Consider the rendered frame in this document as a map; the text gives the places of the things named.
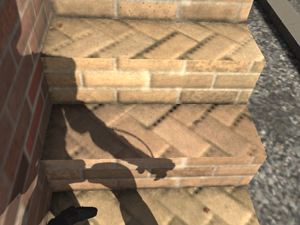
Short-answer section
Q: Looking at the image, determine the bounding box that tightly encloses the left robot hand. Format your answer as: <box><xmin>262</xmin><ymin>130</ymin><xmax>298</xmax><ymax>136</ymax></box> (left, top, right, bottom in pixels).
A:
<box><xmin>46</xmin><ymin>205</ymin><xmax>98</xmax><ymax>225</ymax></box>

